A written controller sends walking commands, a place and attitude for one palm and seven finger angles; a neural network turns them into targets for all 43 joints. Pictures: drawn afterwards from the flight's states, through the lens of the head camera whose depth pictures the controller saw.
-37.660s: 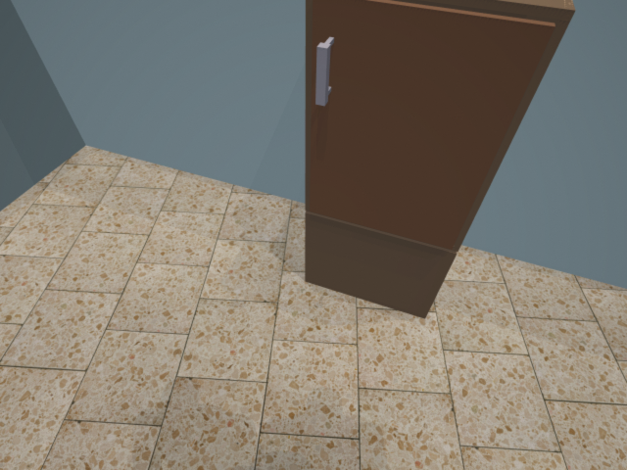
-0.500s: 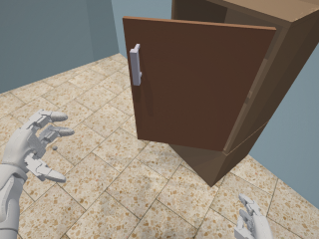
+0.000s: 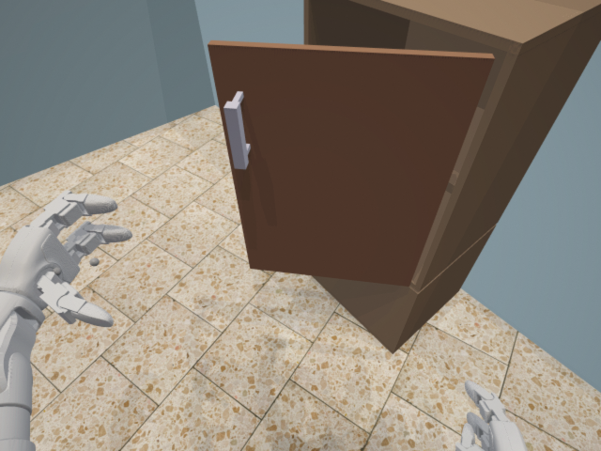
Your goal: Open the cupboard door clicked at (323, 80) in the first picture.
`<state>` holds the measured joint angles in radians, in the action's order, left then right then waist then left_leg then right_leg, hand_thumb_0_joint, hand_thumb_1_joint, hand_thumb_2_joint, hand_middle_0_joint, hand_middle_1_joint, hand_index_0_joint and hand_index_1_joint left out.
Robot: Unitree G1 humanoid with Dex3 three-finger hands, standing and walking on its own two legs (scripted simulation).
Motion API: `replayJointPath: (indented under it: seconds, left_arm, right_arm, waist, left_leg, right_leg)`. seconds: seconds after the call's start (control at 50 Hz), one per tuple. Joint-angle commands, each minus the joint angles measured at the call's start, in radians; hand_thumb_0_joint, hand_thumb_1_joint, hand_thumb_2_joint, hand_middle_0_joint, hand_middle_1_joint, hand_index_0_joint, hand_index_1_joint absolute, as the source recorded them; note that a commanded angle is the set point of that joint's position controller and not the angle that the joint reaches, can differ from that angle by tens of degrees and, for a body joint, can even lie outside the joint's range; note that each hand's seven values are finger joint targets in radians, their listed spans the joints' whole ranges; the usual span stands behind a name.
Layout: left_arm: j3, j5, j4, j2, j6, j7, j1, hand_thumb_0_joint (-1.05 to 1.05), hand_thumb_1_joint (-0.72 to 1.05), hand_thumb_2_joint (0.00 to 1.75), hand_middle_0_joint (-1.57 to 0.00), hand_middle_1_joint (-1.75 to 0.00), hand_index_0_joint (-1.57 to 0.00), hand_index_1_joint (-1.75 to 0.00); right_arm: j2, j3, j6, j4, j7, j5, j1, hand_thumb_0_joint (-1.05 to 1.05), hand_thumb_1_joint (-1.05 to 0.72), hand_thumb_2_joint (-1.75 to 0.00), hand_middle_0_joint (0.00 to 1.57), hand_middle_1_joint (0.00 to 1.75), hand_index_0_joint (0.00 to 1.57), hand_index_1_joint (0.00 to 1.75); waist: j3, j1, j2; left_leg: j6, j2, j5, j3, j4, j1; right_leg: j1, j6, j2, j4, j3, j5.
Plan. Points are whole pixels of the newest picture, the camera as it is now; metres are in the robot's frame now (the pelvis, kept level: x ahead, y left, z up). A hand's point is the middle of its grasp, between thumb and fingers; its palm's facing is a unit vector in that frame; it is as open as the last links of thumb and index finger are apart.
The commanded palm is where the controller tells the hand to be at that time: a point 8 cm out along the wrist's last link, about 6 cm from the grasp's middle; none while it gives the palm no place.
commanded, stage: raise the hand with hooked fingers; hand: left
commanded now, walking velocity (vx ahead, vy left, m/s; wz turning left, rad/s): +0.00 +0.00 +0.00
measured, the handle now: (240, 130) +0.60 +0.16 +0.12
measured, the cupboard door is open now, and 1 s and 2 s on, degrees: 42 42 42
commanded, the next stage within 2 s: move the hooked fingers beside the handle in 0.18 s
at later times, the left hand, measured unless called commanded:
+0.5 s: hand (100, 248) +0.30 +0.27 +0.14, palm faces -0.01 -1.00 -0.02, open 14.0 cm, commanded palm +0.29 +0.31 +0.14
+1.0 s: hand (151, 200) +0.39 +0.24 +0.14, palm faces -0.06 -1.00 -0.02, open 14.0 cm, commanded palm +0.38 +0.29 +0.13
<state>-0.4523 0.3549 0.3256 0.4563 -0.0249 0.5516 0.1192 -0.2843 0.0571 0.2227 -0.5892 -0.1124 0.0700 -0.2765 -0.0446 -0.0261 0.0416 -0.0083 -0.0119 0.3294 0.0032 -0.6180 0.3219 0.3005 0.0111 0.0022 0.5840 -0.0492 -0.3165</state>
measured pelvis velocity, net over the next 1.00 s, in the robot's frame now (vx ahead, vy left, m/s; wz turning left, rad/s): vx -0.01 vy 0.00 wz -0.01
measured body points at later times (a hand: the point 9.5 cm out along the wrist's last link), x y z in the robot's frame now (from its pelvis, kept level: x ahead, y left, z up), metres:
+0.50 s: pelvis -0.01 +0.00 +0.00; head -0.01 -0.02 +0.45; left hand +0.30 +0.32 +0.15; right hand +0.16 -0.24 -0.08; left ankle +0.00 +0.11 -0.73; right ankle -0.01 -0.11 -0.73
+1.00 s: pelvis -0.01 +0.00 +0.00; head +0.02 +0.00 +0.45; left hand +0.39 +0.30 +0.14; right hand +0.08 -0.26 -0.11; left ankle +0.00 +0.11 -0.73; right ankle -0.01 -0.11 -0.73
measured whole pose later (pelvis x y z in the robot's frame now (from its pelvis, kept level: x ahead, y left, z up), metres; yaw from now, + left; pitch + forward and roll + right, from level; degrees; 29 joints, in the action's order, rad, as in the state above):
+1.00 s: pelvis -0.01 +0.00 +0.00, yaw +0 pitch +6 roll -1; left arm -0.37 0.24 0.82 0.50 -0.13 0.47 0.59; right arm -0.29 0.05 0.14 -0.64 -0.11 0.06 -0.35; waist -0.05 0.04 0.03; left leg -0.01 -0.01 0.32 0.01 -0.65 0.43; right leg 0.41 0.01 0.00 0.61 -0.04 -0.30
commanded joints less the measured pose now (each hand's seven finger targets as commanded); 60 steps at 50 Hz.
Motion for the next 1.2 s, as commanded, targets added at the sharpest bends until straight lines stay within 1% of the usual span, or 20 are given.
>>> replayJointPath:
  seconds: [0.0,0.22,0.26,0.36,0.4,0.5,0.52,0.6,0.62,0.66,0.72,0.78,0.84,0.86,0.9,0.98,1.04,1.1,1.14,1.18]
  left_arm:
    - [-0.102,0.02,-0.221,0.304,-0.066,-0.021,0.299,0.0,-0.5,0.3,-0.3,-1.2,-0.3,-1.2]
    - [-0.092,0.027,-0.171,0.299,-0.056,-0.009,0.29,0.0,-0.5,0.3,-0.3,-1.2,-0.3,-1.2]
    - [-0.093,0.026,-0.167,0.296,-0.056,-0.006,0.291,0.0,-0.5,0.3,-0.3,-1.2,-0.3,-1.2]
    - [-0.038,0.008,-0.07,0.291,-0.072,-0.009,0.493,0.0,-0.5,0.3,-0.3,-1.2,-0.3,-1.2]
    - [-0.025,-0.005,-0.063,0.294,-0.089,-0.012,0.544,0.0,-0.5,0.3,-0.3,-1.2,-0.3,-1.2]
    - [-0.023,-0.024,0.026,0.31,-0.105,-0.02,0.601,0.0,-0.5,0.3,-0.3,-1.2,-0.3,-1.2]
    - [-0.025,-0.022,0.052,0.313,-0.102,-0.021,0.594,0.0,-0.5,0.3,-0.3,-1.2,-0.3,-1.2]
    - [0.0,-0.038,0.116,0.295,-0.097,-0.035,0.635,0.0,-0.5,0.3,-0.3,-1.2,-0.3,-1.2]
    - [-0.031,-0.036,0.128,0.328,-0.102,-0.043,0.646,0.0,-0.5,0.3,-0.3,-1.2,-0.3,-1.2]
    - [-0.024,-0.048,0.122,0.323,-0.111,-0.053,0.666,0.0,-0.5,0.3,-0.3,-1.2,-0.3,-1.2]
    - [-0.042,-0.052,0.146,0.349,-0.129,-0.068,0.689,0.0,-0.5,0.3,-0.3,-1.2,-0.3,-1.2]
    - [-0.007,-0.067,0.177,0.318,-0.139,-0.076,0.753,0.0,-0.5,0.3,-0.3,-1.2,-0.3,-1.2]
    - [-0.004,-0.073,0.244,0.337,-0.145,-0.079,0.823,0.0,-0.5,0.3,-0.3,-1.2,-0.3,-1.2]
    - [-0.007,-0.081,0.253,0.354,-0.154,-0.082,0.87,0.0,-0.5,0.3,-0.3,-1.2,-0.3,-1.2]
    - [0.032,-0.092,0.243,0.316,-0.172,-0.083,0.9,0.0,-0.5,0.3,-0.3,-1.2,-0.3,-1.2]
    - [0.054,-0.096,0.324,0.293,-0.18,-0.091,0.944,0.0,-0.5,0.3,-0.3,-1.2,-0.3,-1.2]
    - [0.004,-0.102,0.406,0.352,-0.18,-0.101,0.952,0.0,-0.5,0.3,-0.3,-1.2,-0.3,-1.2]
    - [0.026,-0.132,0.446,0.352,-0.196,-0.113,1.033,0.0,-0.5,0.3,-0.3,-1.2,-0.3,-1.2]
    - [-0.01,-0.13,0.443,0.392,-0.219,-0.116,1.046,0.0,-0.5,0.3,-0.3,-1.2,-0.3,-1.2]
    - [-0.013,-0.14,0.47,0.403,-0.233,-0.113,1.055,0.0,-0.5,0.3,-0.3,-1.2,-0.3,-1.2]
  right_arm:
    - [-0.119,-0.05,0.058,0.154,-0.016,0.0,0.091,0.0,-0.9,-0.9,0.2,0.3,0.2,0.3]
    - [-0.12,-0.046,0.054,0.145,-0.019,0.001,0.096,0.0,-0.9,-0.9,0.2,0.3,0.2,0.3]
    - [-0.12,-0.047,0.053,0.149,-0.019,0.001,0.096,0.0,-0.9,-0.9,0.2,0.3,0.2,0.3]
    - [-0.127,-0.044,0.045,0.119,-0.033,0.005,0.084,0.0,-0.9,-0.9,0.2,0.3,0.2,0.3]
    - [-0.128,-0.045,0.048,0.117,-0.036,0.005,0.084,0.0,-0.9,-0.9,0.2,0.3,0.2,0.3]
    - [-0.133,-0.046,0.04,0.108,-0.034,0.002,0.065,0.0,-0.9,-0.9,0.2,0.3,0.2,0.3]
    - [-0.136,-0.045,0.036,0.106,-0.031,0.0,0.06,0.0,-0.9,-0.9,0.2,0.3,0.2,0.3]
    - [-0.139,-0.048,0.022,0.109,-0.021,0.002,0.043,0.0,-0.9,-0.9,0.2,0.3,0.2,0.3]
    - [-0.143,-0.05,0.017,0.107,-0.019,0.0,0.033,0.0,-0.9,-0.9,0.2,0.3,0.2,0.3]
    - [-0.142,-0.053,0.011,0.116,-0.013,-0.001,0.028,0.0,-0.9,-0.9,0.2,0.3,0.2,0.3]
    - [-0.148,-0.056,-0.004,0.113,-0.008,-0.004,0.009,0.0,-0.9,-0.9,0.2,0.3,0.2,0.3]
    - [-0.147,-0.059,-0.014,0.105,-0.007,-0.004,-0.011,0.0,-0.9,-0.9,0.2,0.3,0.2,0.3]
    - [-0.156,-0.061,-0.028,0.088,-0.008,-0.004,-0.033,0.0,-0.9,-0.9,0.2,0.3,0.2,0.3]
    - [-0.159,-0.063,-0.032,0.079,-0.008,-0.005,-0.044,0.0,-0.9,-0.9,0.2,0.3,0.2,0.3]
    - [-0.155,-0.065,-0.035,0.078,-0.005,-0.008,-0.055,0.0,-0.9,-0.9,0.2,0.3,0.2,0.3]
    - [-0.159,-0.069,-0.052,0.056,0.0,-0.01,-0.084,0.0,-0.9,-0.9,0.2,0.3,0.2,0.3]
    - [-0.169,-0.07,-0.07,0.052,0.005,-0.012,-0.101,0.0,-0.9,-0.9,0.2,0.3,0.2,0.3]
    - [-0.167,-0.07,-0.086,0.046,0.01,-0.016,-0.119,0.0,-0.9,-0.9,0.2,0.3,0.2,0.3]
    - [-0.171,-0.075,-0.094,0.048,0.015,-0.021,-0.135,0.0,-0.9,-0.9,0.2,0.3,0.2,0.3]
    - [-0.169,-0.074,-0.107,0.047,0.016,-0.02,-0.145,0.0,-0.9,-0.9,0.2,0.3,0.2,0.3]
  waist:
    - [-0.193,-0.002,0.065]
    - [-0.158,-0.004,0.016]
    - [-0.188,-0.001,0.002]
    - [-0.132,0.041,0.008]
    - [-0.164,0.041,0.053]
    - [-0.213,0.035,0.055]
    - [-0.214,0.031,0.019]
    - [-0.205,0.038,0.025]
    - [-0.216,0.028,-0.008]
    - [-0.246,0.029,0.03]
    - [-0.249,0.026,0.003]
    - [-0.249,0.047,0.032]
    - [-0.234,0.065,-0.002]
    - [-0.251,0.073,0.016]
    - [-0.296,0.074,0.068]
    - [-0.292,0.091,0.036]
    - [-0.29,0.083,-0.016]
    - [-0.29,0.098,0.026]
    - [-0.367,0.089,0.007]
    - [-0.378,0.093,0.031]
  left_leg:
    - [-0.022,0.021,-0.272,-0.023,0.083,-0.117]
    - [-0.023,0.023,-0.247,-0.021,0.09,-0.114]
    - [-0.024,0.023,-0.254,-0.02,0.089,-0.116]
    - [-0.023,0.023,-0.163,-0.021,0.088,-0.092]
    - [-0.023,0.025,-0.156,-0.024,0.086,-0.11]
    - [-0.021,0.024,-0.19,-0.029,0.077,-0.106]
    - [-0.023,0.022,-0.202,-0.026,0.074,-0.098]
    - [-0.022,0.021,-0.191,-0.023,0.077,-0.074]
    - [-0.021,0.02,-0.201,-0.027,0.076,-0.065]
    - [-0.02,0.02,-0.214,-0.024,0.076,-0.072]
    - [-0.021,0.017,-0.227,-0.021,0.07,-0.055]
    - [-0.021,0.016,-0.219,-0.023,0.069,-0.065]
    - [-0.025,0.014,-0.198,-0.021,0.062,-0.039]
    - [-0.024,0.014,-0.197,-0.022,0.059,-0.046]
    - [-0.02,0.013,-0.235,-0.031,0.053,-0.086]
    - [-0.019,0.008,-0.261,-0.034,0.039,-0.087]
    - [-0.022,0.009,-0.258,-0.029,0.034,-0.033]
    - [-0.021,0.008,-0.255,-0.027,0.023,-0.024]
    - [-0.021,0.007,-0.302,-0.026,0.006,-0.037]
    - [-0.02,0.007,-0.326,-0.021,-0.003,-0.031]
  right_leg:
    - [-0.042,0.011,0.011,-0.071,0.007,0.281]
    - [-0.04,0.009,0.014,-0.09,0.012,0.27]
    - [-0.049,0.007,0.011,-0.084,0.01,0.282]
    - [0.02,0.004,0.01,-0.105,0.024,0.178]
    - [0.022,0.008,0.006,-0.102,0.025,0.161]
    - [0.004,0.015,0.004,-0.082,0.023,0.197]
    - [-0.008,0.016,0.006,-0.081,0.026,0.214]
    - [0.022,0.014,0.003,-0.073,0.021,0.208]
    - [-0.002,0.016,0.006,-0.069,0.021,0.216]
    - [-0.001,0.017,0.006,-0.06,0.021,0.23]
    - [-0.013,0.017,0.01,-0.053,0.025,0.242]
    - [0.022,0.016,0.012,-0.052,0.022,0.235]
    - [0.038,0.013,0.014,-0.055,0.028,0.22]
    - [0.044,0.013,0.013,-0.052,0.027,0.217]
    - [0.055,0.019,0.015,-0.041,0.022,0.237]
    - [0.082,0.018,0.019,-0.033,0.016,0.26]
    - [0.062,0.015,0.019,-0.023,0.021,0.277]
    - [0.093,0.014,0.017,-0.014,0.022,0.27]
    - [0.054,0.013,0.02,0.002,0.029,0.323]
    - [0.054,0.013,0.02,0.013,0.03,0.349]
